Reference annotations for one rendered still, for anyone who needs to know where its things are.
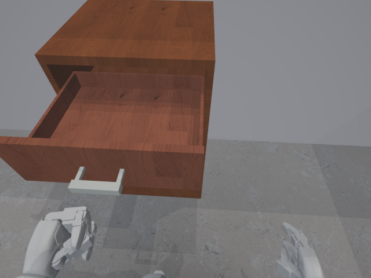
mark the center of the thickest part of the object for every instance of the left robot shin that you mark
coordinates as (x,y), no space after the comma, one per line
(160,272)

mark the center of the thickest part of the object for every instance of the robot left hand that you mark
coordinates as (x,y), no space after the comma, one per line
(70,229)

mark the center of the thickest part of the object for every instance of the handle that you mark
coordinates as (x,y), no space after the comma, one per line
(96,187)

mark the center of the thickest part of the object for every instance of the drawer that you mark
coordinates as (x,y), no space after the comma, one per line
(151,125)

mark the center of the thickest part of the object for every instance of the cabinet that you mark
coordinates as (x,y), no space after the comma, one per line
(137,36)

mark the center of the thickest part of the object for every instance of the robot right hand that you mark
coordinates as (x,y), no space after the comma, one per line
(304,261)

